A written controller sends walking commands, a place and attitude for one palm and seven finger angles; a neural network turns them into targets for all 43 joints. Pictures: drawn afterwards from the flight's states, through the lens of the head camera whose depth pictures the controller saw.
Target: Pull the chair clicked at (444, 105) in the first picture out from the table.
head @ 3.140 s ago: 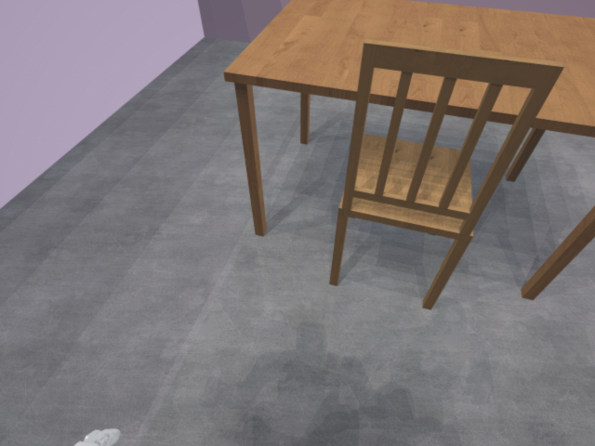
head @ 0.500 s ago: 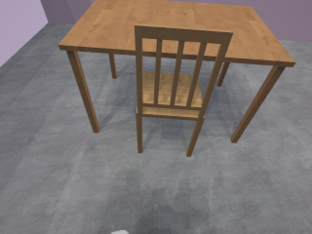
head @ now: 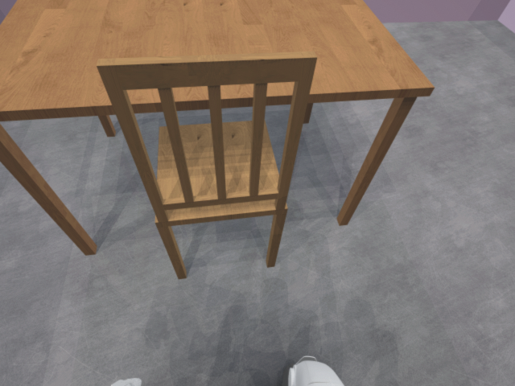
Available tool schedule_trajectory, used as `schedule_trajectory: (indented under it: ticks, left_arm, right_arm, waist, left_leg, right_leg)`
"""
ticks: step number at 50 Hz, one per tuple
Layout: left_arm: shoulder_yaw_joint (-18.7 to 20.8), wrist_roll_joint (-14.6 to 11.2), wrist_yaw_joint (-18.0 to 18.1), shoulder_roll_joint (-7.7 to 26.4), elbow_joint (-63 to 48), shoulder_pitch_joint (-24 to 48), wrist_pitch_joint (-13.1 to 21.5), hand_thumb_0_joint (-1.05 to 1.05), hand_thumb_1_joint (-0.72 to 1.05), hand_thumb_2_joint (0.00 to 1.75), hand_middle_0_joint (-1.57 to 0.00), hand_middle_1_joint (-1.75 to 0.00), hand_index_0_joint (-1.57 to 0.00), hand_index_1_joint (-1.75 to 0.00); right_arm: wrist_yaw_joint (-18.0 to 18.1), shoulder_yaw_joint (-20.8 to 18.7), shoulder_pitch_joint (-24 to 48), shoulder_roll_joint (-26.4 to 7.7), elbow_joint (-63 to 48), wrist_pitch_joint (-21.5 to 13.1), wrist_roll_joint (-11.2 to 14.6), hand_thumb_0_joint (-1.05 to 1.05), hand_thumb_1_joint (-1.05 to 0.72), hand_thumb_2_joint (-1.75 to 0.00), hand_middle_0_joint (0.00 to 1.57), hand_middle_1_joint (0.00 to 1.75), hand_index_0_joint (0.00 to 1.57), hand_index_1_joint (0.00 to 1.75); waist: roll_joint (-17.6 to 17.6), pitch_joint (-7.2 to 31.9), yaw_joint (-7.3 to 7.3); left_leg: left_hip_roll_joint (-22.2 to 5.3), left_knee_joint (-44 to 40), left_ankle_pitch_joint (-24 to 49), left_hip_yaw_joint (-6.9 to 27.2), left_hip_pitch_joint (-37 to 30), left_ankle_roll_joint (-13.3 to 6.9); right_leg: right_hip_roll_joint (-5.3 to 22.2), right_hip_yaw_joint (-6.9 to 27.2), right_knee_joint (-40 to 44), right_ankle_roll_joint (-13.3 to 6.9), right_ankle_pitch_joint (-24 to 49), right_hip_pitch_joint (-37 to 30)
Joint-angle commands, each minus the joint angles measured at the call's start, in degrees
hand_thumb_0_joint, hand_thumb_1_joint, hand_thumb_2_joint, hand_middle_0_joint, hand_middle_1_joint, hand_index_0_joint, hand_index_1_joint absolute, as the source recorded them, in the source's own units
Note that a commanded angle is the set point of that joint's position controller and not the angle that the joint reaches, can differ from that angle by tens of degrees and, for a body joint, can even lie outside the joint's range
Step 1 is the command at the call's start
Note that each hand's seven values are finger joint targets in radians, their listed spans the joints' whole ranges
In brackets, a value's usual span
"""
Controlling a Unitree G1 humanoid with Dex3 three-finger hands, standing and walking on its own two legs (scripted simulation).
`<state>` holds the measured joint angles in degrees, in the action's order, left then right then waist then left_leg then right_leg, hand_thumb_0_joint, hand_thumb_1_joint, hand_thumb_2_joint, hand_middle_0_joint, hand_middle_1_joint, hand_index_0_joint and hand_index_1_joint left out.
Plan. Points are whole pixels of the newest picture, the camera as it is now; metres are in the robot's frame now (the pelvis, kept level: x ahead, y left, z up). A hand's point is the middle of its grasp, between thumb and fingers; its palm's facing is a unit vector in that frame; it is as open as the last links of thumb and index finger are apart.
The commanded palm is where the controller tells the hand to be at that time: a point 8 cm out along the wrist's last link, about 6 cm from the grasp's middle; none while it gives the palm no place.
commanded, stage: take the last steps up to it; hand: left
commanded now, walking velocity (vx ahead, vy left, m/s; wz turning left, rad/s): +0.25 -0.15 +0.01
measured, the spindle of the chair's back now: (218, 150) +0.61 +0.07 -0.06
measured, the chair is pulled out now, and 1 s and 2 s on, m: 0.00 0.00 0.00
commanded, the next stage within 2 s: come to a stop and stand still in 0.20 s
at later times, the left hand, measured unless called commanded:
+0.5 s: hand (195, 363) +0.19 +0.11 -0.19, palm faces +0.09 -0.99 -0.13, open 7.3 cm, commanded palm none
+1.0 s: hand out of the picture +0.14 +0.06 -0.16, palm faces +0.12 -0.96 -0.26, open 7.4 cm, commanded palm none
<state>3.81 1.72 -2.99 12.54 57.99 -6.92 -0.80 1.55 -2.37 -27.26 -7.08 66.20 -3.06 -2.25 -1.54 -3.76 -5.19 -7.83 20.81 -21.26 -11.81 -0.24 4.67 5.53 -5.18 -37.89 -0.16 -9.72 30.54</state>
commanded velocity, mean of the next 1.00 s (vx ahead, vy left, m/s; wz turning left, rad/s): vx -0.02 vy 0.04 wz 0.01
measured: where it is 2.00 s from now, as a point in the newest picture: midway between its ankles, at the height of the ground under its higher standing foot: outside the picture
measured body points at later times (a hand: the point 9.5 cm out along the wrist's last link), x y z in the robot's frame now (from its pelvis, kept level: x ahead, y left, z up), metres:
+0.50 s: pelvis +0.18 -0.06 +0.00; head +0.19 -0.02 +0.45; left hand +0.18 +0.16 -0.18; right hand +0.28 -0.28 -0.13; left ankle +0.21 +0.02 -0.73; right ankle +0.13 -0.15 -0.72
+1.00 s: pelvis +0.16 -0.12 +0.01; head +0.18 -0.14 +0.45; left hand +0.13 +0.11 -0.14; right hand +0.22 -0.37 -0.16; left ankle +0.12 +0.01 -0.67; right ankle +0.16 -0.25 -0.73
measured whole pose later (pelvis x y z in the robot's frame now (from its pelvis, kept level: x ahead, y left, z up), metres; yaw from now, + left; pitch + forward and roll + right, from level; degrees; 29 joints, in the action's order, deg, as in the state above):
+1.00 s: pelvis +0.16 -0.12 +0.01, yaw +3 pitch +0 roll +2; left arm 1.9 2.0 2.2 8.4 58.9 -19.3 -0.3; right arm -0.1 -4.4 -12.4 -13.6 58.2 4.5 -1.6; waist 1.2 -1.2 1.9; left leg 0.4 56.0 -21.4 -1.7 23.9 2.1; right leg 4.5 -2.3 -28.7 0.6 -15.6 13.5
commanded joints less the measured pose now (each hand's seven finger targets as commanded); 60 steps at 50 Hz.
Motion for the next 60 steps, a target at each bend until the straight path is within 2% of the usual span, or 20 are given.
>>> schedule_trajectory:
  ticks: [1,2,3,7,9,17,19,21,23,31,35,37,39,41,45,53,56,57,59,60]
  left_arm:
    - [1.7,0.0,0.7,4.4,1.4,-13.9,3.0,0.0,0.9,0.9,-0.2,-0.3,-0.2,-0.3]
    - [3.4,0.3,1.6,11.0,3.5,-21.4,3.8,0.0,0.9,0.9,-0.2,-0.3,-0.2,-0.3]
    - [3.6,-0.7,2.4,14.6,4.2,-24.2,3.6,0.0,0.9,0.9,-0.2,-0.3,-0.2,-0.3]
    - [0.5,-0.8,3.9,3.8,1.0,-8.1,3.4,0.0,0.9,0.9,-0.2,-0.3,-0.2,-0.3]
    - [-0.1,-0.3,4.3,2.0,0.7,-5.8,4.0,0.0,0.9,0.9,-0.2,-0.3,-0.2,-0.3]
    - [-0.8,-1.0,4.5,1.2,0.6,-8.0,2.9,0.0,0.9,0.9,-0.2,-0.3,-0.2,-0.3]
    - [-1.4,-1.4,4.7,-0.4,1.6,-9.8,2.5,0.0,0.9,0.9,-0.2,-0.3,-0.2,-0.3]
    - [-1.9,-1.6,5.5,-1.6,2.5,-15.3,1.3,0.0,0.9,0.9,-0.2,-0.3,-0.2,-0.3]
    - [-1.6,-1.5,6.0,1.1,2.4,-15.0,0.1,0.0,0.9,0.9,-0.2,-0.3,-0.2,-0.3]
    - [0.1,-0.8,5.8,-0.2,-0.4,-13.0,-1.7,0.0,0.9,0.9,-0.2,-0.3,-0.2,-0.3]
    - [-0.2,-0.4,5.6,-1.6,0.0,-17.1,-1.3,0.0,0.9,0.9,-0.2,-0.3,-0.2,-0.3]
    - [-0.5,0.2,5.9,0.1,1.1,-19.6,-0.3,0.0,0.9,0.9,-0.2,-0.3,-0.2,-0.3]
    - [-0.1,0.6,5.8,8.9,-1.7,-14.7,0.4,0.0,0.9,0.9,-0.2,-0.3,-0.2,-0.3]
    - [0.8,0.5,5.9,10.4,-2.3,-12.3,0.6,0.0,0.9,0.9,-0.2,-0.3,-0.2,-0.3]
    - [0.9,0.3,6.3,8.1,-2.6,-11.8,1.1,0.0,0.9,0.9,-0.2,-0.3,-0.2,-0.3]
    - [1.5,0.7,6.3,9.0,-1.2,-16.0,1.0,0.0,0.9,0.9,-0.2,-0.3,-0.2,-0.3]
    - [1.5,0.2,6.0,8.5,-1.2,-11.8,0.4,0.0,0.9,0.9,-0.2,-0.3,-0.2,-0.3]
    - [1.1,-0.3,5.8,7.0,-1.3,-10.9,0.2,0.0,0.9,0.9,-0.2,-0.3,-0.2,-0.3]
    - [-0.1,-0.7,5.4,0.6,-2.1,-12.3,-0.5,0.0,0.9,0.9,-0.2,-0.3,-0.2,-0.3]
    - [-0.5,-0.4,5.8,0.5,-1.8,-9.5,-0.9,0.0,0.9,0.9,-0.2,-0.3,-0.2,-0.3]
  right_arm:
    - [0.1,-2.5,-0.2,-11.2,-1.6,-0.6,0.8,0.0,-0.9,-0.9,0.2,0.3,0.2,0.3]
    - [-0.6,-1.7,-3.8,-7.7,-2.0,-0.5,1.5,0.0,-0.9,-0.9,0.2,0.3,0.2,0.3]
    - [-0.3,-0.7,-2.0,-4.8,-4.6,-0.1,2.1,0.0,-0.9,-0.9,0.2,0.3,0.2,0.3]
    - [-0.4,-1.4,4.5,-4.6,-4.9,1.3,0.8,0.0,-0.9,-0.9,0.2,0.3,0.2,0.3]
    - [-0.4,-1.0,0.6,-3.0,-4.2,2.3,0.5,0.0,-0.9,-0.9,0.2,0.3,0.2,0.3]
    - [0.0,0.4,6.0,-2.0,-6.5,1.5,0.7,0.0,-0.9,-0.9,0.2,0.3,0.2,0.3]
    - [0.6,0.9,3.8,-4.0,-5.1,0.8,0.8,0.0,-0.9,-0.9,0.2,0.3,0.2,0.3]
    - [1.7,0.9,8.3,-8.5,-5.9,1.1,1.5,0.0,-0.9,-0.9,0.2,0.3,0.2,0.3]
    - [2.6,0.9,11.7,-8.8,-6.7,1.6,1.9,0.0,-0.9,-0.9,0.2,0.3,0.2,0.3]
    - [1.3,-2.9,18.9,-12.7,-11.1,4.7,0.9,0.0,-0.9,-0.9,0.2,0.3,0.2,0.3]
    - [0.2,-3.2,22.0,-11.6,-12.3,5.1,0.8,0.0,-0.9,-0.9,0.2,0.3,0.2,0.3]
    - [-0.5,-2.9,20.7,-9.4,-11.9,5.3,1.5,0.0,-0.9,-0.9,0.2,0.3,0.2,0.3]
    - [-1.1,-2.4,18.7,-4.7,-13.6,6.3,1.7,0.0,-0.9,-0.9,0.2,0.3,0.2,0.3]
    - [-1.5,-2.6,21.8,-6.9,-14.4,7.1,0.9,0.0,-0.9,-0.9,0.2,0.3,0.2,0.3]
    - [-2.0,-2.4,16.9,-8.4,-12.2,6.1,0.7,0.0,-0.9,-0.9,0.2,0.3,0.2,0.3]
    - [-1.6,-1.1,17.1,-6.2,-13.7,5.0,1.7,0.0,-0.9,-0.9,0.2,0.3,0.2,0.3]
    - [-1.0,-0.6,10.0,-5.7,-11.0,3.8,1.8,0.0,-0.9,-0.9,0.2,0.3,0.2,0.3]
    - [-0.7,-0.4,7.8,-6.6,-9.9,3.1,1.8,0.0,-0.9,-0.9,0.2,0.3,0.2,0.3]
    - [-0.2,-1.4,8.0,-13.6,-10.6,2.7,1.1,0.0,-0.9,-0.9,0.2,0.3,0.2,0.3]
    - [0.4,-1.1,8.7,-12.3,-10.1,2.8,0.8,0.0,-0.9,-0.9,0.2,0.3,0.2,0.3]
  waist:
    - [5.0,7.4,9.67]
    - [-10.0,16.2,12.23]
    - [-15.1,18.5,11.5]
    - [-1.6,4.3,5.09]
    - [-3.4,3.9,2.01]
    - [-1.8,2.4,2.72]
    - [4.0,3.7,2.63]
    - [15.7,4.7,5.86]
    - [17.4,0.8,6.23]
    - [7.4,9.0,5.62]
    - [10.0,8.7,7.34]
    - [3.3,7.4,8.32]
    - [-13.6,1.0,6.45]
    - [-13.3,-0.9,7.28]
    - [-8.4,0.5,6.65]
    - [-10.3,3.9,9.2]
    - [-9.9,5.5,5.87]
    - [-6.6,5.6,5.09]
    - [13.5,4.2,6.02]
    - [14.1,1.7,4.78]
  left_leg:
    - [-6.8,15.3,32.6,2.3,10.5,-6.6]
    - [-1.3,33.8,10.2,-0.7,24.7,-4.7]
    - [4.8,50.0,-14.6,4.9,32.9,-5.0]
    - [-1.6,52.3,-1.9,10.3,32.1,-6.0]
    - [-1.2,46.0,-1.2,9.1,28.2,-5.4]
    - [2.6,14.7,7.3,6.1,17.0,-4.6]
    - [0.1,4.9,33.2,10.7,8.3,-5.7]
    - [-11.7,2.9,62.9,20.5,5.5,-12.9]
    - [-12.6,-0.4,68.8,20.8,8.3,-16.1]
    - [-10.9,2.8,52.6,12.5,5.0,-15.6]
    - [-8.1,2.3,25.9,11.8,13.7,-12.9]
    - [-2.8,8.5,9.0,9.9,17.7,-8.7]
    - [7.6,24.1,-9.4,7.4,24.0,-3.3]
    - [7.1,35.5,-6.3,13.5,26.7,-3.9]
    - [6.5,40.1,1.4,12.7,30.6,-2.8]
    - [7.6,21.0,-3.1,9.1,23.0,-2.5]
    - [8.8,4.3,6.6,7.2,9.7,-3.0]
    - [7.2,-1.1,10.4,8.1,5.1,-3.4]
    - [-8.1,-4.1,22.1,24.3,5.7,-9.6]
    - [-8.7,-7.1,23.7,26.0,10.4,-11.8]
  right_leg:
    - [-4.6,-3.1,10.4,-3.3,1.2,-29.5]
    - [9.4,12.2,13.6,-7.1,-2.1,-46.4]
    - [18.9,28.2,19.1,-11.2,4.7,-47.3]
    - [11.2,10.8,22.6,-10.8,4.2,-21.6]
    - [9.5,5.5,23.9,-11.0,9.8,-16.2]
    - [5.9,4.5,18.1,-10.4,19.6,-18.0]
    - [1.4,2.6,10.1,-4.6,18.8,-17.9]
    - [-2.8,0.7,5.8,0.6,-7.1,-16.5]
    - [-2.4,3.7,-1.7,1.3,-20.0,-14.2]
    - [-3.4,4.8,-16.2,2.1,-19.1,-9.2]
    - [-2.9,2.2,-4.4,1.7,-12.1,-16.4]
    - [-1.9,2.4,11.7,2.2,-1.5,-21.3]
    - [16.2,24.4,25.4,-6.0,-4.6,-12.0]
    - [16.4,29.1,27.5,-9.0,-10.1,-7.6]
    - [12.8,18.0,21.8,-7.7,3.0,-17.2]
    - [13.1,15.3,19.0,-9.0,14.5,-23.2]
    - [9.3,11.9,15.6,-5.5,7.8,-17.1]
    - [6.4,9.8,12.0,-3.7,4.3,-14.7]
    - [-2.3,2.0,1.2,1.1,-15.1,-7.1]
    - [-3.3,3.3,-5.7,1.4,-20.4,-7.3]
